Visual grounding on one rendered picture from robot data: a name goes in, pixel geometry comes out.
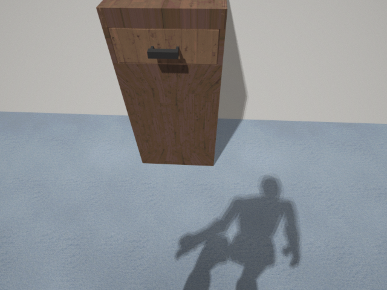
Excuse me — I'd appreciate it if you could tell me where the drawer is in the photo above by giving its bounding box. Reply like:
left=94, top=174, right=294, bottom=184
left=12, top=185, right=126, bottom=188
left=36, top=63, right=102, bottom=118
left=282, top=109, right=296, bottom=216
left=109, top=27, right=219, bottom=64

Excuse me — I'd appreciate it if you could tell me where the handle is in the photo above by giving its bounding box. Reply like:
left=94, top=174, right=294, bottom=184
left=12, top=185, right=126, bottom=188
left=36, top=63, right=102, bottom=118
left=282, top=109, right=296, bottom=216
left=147, top=46, right=179, bottom=59

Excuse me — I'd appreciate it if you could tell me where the cabinet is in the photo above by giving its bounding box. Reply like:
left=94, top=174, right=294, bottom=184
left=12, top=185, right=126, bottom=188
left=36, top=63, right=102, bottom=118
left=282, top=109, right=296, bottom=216
left=96, top=0, right=227, bottom=166

